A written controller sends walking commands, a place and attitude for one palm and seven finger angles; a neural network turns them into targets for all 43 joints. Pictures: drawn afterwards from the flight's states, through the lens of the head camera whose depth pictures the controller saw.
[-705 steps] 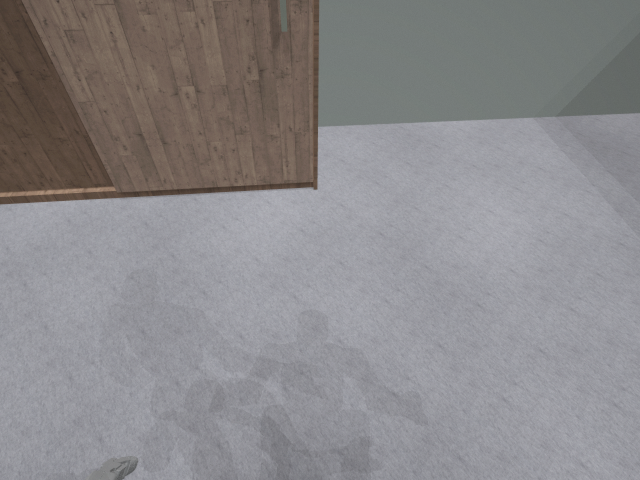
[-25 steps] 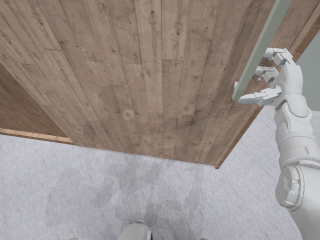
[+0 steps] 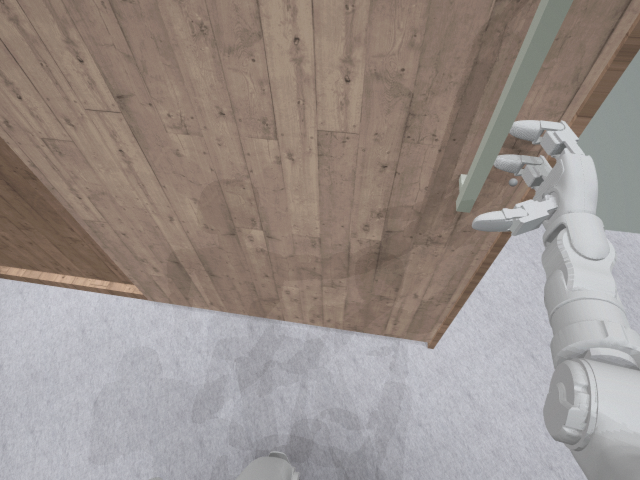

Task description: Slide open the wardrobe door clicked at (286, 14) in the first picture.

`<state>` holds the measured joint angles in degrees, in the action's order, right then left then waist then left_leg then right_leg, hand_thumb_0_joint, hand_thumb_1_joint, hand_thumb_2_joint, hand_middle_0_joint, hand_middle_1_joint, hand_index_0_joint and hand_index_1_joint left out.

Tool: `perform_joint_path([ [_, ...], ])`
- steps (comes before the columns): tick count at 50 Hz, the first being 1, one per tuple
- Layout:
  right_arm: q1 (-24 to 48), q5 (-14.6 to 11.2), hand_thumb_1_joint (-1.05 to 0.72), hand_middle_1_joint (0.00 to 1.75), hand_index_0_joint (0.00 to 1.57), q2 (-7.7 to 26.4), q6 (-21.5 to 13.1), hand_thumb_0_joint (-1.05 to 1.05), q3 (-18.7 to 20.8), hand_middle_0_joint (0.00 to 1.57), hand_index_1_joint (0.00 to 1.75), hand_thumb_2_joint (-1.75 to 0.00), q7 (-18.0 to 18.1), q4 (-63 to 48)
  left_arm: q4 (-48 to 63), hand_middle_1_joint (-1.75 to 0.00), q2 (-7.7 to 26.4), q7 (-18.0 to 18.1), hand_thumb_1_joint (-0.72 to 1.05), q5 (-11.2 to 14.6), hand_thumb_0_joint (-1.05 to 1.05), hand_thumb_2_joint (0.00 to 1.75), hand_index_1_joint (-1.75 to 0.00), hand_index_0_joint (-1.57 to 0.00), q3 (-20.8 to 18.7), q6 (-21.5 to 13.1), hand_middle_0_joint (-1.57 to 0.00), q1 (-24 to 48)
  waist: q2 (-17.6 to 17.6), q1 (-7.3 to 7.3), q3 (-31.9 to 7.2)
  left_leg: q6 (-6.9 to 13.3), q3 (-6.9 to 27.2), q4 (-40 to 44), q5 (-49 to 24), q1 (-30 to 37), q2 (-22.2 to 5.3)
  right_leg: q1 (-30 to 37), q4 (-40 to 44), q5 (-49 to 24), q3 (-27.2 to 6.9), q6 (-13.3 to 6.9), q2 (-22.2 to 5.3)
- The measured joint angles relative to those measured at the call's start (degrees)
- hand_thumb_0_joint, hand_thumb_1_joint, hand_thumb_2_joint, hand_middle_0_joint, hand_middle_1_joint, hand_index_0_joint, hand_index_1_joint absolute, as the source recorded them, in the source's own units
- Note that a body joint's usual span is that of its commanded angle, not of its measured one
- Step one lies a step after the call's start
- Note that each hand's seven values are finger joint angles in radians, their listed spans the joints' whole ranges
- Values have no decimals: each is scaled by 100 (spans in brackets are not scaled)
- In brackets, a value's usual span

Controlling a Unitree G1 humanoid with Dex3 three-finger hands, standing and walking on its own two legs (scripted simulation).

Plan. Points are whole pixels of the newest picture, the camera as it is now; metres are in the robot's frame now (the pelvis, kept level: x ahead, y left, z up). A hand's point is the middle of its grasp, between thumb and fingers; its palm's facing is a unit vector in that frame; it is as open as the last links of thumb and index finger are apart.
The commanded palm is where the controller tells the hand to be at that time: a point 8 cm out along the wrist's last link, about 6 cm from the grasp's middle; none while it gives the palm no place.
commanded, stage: slide the fingers in behind the handle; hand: right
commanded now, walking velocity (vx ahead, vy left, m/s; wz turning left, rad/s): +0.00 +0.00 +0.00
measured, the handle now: (498, 113) +0.53 -0.12 +0.16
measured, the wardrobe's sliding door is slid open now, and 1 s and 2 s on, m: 0.00 0.00 0.00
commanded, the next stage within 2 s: grip the handle and tug to test in 1.42 s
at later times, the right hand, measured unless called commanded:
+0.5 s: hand (485, 178) +0.48 -0.12 +0.11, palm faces -0.01 +1.00 +0.00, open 14.0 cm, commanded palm +0.45 -0.17 +0.12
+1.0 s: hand (471, 177) +0.47 -0.10 +0.12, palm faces -0.02 +1.00 +0.00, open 14.0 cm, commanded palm +0.45 -0.16 +0.12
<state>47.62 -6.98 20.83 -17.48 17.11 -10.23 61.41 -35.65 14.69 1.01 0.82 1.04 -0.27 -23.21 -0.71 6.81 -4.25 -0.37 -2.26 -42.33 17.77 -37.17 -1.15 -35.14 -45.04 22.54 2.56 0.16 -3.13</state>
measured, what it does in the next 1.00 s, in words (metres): stands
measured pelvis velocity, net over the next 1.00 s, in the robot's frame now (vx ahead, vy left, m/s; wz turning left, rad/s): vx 0.00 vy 0.01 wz -0.01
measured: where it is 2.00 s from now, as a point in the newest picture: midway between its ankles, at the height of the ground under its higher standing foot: outside the picture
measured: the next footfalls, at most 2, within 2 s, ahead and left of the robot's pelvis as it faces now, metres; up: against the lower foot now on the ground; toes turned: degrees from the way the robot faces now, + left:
none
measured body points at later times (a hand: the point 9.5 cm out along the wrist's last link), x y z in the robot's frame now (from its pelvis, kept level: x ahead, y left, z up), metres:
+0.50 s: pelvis +0.01 +0.00 +0.00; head +0.08 +0.00 +0.45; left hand +0.06 +0.26 -0.12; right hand +0.47 -0.18 +0.11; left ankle +0.03 +0.13 -0.71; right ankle -0.01 -0.12 -0.71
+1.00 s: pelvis +0.00 +0.01 +0.00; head +0.07 +0.02 +0.45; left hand +0.04 +0.28 -0.12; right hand +0.47 -0.16 +0.12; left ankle +0.03 +0.13 -0.71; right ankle -0.01 -0.12 -0.71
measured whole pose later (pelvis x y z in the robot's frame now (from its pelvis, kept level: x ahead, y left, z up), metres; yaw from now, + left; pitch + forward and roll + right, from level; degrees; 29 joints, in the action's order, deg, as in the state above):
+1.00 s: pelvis +0.00 +0.01 +0.00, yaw -1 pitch +11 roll +0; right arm 47.6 -6.8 14.6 -18.5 12.7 -4.6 58.9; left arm -37.4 15.0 0.9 0.7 0.0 -1.0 -21.3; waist -1.1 5.9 -3.5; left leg 0.6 -2.8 -42.4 17.9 -35.8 -1.1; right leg -33.3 -43.5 21.6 1.9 1.1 -3.1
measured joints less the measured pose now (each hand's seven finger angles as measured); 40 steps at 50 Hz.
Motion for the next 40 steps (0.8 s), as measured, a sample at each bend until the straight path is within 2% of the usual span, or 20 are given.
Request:
perform_joint_path([
  [13, 128, 11, 51, 120, 30, -396, -1, -2, -388, 30, 120, -30, 288, -217, -100, -30, -11, -52, 90, -32, 0, 90, -30, -20, -51, -84, -20, 214, -27, -78, -22, -29, -41, -68, 106, 11, -63, -13, -57, 78, -50, -14, 61],
  [17, 69, -6, 50, 121, 30, -535, 66, -2, -315, 30, 120, -30, 411, -260, -110, -30, -24, -91, 90, -42, 0, 90, -30, -20, -56, -22, -20, 179, -47, -112, -70, -25, -10, -60, 132, 48, -57, 61, 0, 89, -17, -10, 58],
  [22, -162, 89, 50, 121, 30, -557, 159, -2, -324, 30, 121, -30, 518, -474, -45, -30, -69, -121, 90, -49, 0, 90, -30, -20, -63, 43, -20, 116, -33, -127, -92, 5, 0, -23, 134, 119, -26, 162, 81, 71, -5, 19, 31],
  [27, -336, 53, 50, 120, 30, -631, 153, -2, -414, 30, 121, -30, 522, -663, -47, -30, -60, -101, 90, -30, 1, 90, -30, -20, -81, 60, -20, 130, -49, -144, -27, 38, -36, 9, 123, 207, 0, 237, 107, 53, -40, 51, 5],
  [33, -260, 58, 50, 120, 30, -687, 118, -2, -426, 30, 120, -30, 578, -618, -110, -30, -35, -43, 90, -23, 1, 90, -30, -20, -86, 19, -20, 220, -36, -126, 15, 69, -62, 17, 100, 244, 5, 280, 146, 1, -67, 77, 2],
  [40, -17, 85, 50, 120, 30, -585, 104, -2, -342, 30, 120, -30, 585, -244, -113, -30, -4, -18, 90, -15, 1, 90, -30, -20, -63, -9, -20, 286, -12, -71, 45, 95, -64, 13, 58, 216, 10, 271, 182, -66, -72, 99, -1],
])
